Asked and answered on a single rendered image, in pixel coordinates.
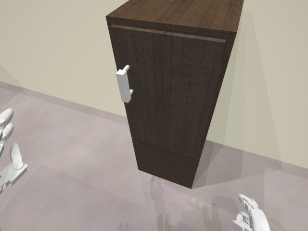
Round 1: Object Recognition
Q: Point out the left robot hand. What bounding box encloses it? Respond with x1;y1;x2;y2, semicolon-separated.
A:
0;108;27;195

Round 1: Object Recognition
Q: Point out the handle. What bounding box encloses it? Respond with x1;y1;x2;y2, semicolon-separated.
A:
116;65;133;103

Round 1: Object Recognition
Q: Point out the cupboard door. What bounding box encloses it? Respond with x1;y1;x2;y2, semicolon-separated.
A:
110;25;226;158

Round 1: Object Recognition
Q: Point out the right robot hand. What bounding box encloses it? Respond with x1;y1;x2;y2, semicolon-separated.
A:
233;194;271;231

